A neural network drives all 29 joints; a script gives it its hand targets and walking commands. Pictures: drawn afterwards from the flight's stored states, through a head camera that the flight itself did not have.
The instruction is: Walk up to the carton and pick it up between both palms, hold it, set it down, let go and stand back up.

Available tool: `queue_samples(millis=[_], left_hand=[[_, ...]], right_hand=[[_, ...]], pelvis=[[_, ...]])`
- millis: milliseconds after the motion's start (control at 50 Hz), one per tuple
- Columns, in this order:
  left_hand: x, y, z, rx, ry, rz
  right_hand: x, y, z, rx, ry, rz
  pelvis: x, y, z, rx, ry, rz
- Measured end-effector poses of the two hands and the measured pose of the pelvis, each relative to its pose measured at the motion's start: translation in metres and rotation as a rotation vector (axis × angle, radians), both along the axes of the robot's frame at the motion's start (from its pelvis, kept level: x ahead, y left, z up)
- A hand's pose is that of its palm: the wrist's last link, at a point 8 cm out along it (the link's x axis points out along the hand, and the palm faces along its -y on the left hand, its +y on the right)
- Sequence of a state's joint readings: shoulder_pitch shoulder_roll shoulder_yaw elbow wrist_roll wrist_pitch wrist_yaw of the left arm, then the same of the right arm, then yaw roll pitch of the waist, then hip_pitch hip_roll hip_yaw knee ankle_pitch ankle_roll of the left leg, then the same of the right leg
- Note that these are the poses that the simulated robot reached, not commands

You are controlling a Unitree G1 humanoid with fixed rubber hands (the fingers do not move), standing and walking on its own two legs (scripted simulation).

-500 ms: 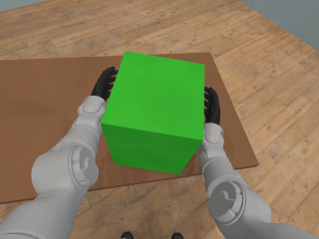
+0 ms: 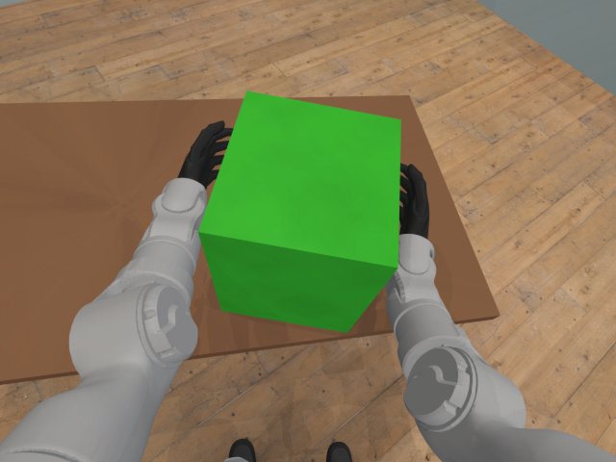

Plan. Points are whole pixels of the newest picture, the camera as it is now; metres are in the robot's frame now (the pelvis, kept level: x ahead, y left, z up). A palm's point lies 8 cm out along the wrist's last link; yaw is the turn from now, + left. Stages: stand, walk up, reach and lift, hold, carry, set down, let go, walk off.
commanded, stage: reach and lift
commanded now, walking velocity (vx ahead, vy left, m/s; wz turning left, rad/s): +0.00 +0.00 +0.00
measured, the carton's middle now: (302, 224) +0.41 +0.00 +0.00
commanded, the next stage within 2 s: none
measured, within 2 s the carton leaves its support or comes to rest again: leaves its support in 0.54 s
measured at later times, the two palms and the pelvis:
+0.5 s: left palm (198, 177) +0.45 +0.14 +0.05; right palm (413, 229) +0.38 -0.15 +0.03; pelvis +0.00 +0.00 +0.00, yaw +0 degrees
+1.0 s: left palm (204, 180) +0.44 +0.13 +0.07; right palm (425, 235) +0.37 -0.16 +0.04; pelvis +0.00 -0.01 +0.01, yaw -1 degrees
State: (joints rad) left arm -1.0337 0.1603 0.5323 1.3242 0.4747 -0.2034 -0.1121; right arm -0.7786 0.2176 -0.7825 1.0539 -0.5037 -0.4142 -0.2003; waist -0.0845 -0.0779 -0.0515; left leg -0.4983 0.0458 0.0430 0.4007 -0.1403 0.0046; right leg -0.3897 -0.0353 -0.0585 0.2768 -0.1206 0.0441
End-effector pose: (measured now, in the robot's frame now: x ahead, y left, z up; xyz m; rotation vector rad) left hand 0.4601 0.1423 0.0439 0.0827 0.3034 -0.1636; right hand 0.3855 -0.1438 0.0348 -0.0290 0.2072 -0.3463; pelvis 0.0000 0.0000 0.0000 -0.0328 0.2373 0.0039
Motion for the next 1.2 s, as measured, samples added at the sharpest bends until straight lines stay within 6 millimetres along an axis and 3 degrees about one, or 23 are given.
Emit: queue_samples(millis=[360, 960, 1200], left_hand=[[-0.001, -0.001, 0.003, 0.037, -0.018, -0.002], [-0.022, -0.015, 0.024, 0.063, -0.04, 0.039], [-0.03, -0.01, 0.054, 0.058, -0.075, 0.084]], right_hand=[[-0.001, 0.0, -0.001, 0.017, -0.019, -0.002], [-0.017, -0.013, 0.002, 0.035, -0.034, 0.021], [-0.011, -0.012, 0.039, 0.039, -0.07, 0.061]], pelvis=[[0.003, -0.002, 0.001, -0.001, 0.02, 0.002], [0.0, -0.009, 0.005, 0.009, -0.043, -0.02], [-0.003, -0.008, 0.006, 0.011, -0.091, -0.023]])
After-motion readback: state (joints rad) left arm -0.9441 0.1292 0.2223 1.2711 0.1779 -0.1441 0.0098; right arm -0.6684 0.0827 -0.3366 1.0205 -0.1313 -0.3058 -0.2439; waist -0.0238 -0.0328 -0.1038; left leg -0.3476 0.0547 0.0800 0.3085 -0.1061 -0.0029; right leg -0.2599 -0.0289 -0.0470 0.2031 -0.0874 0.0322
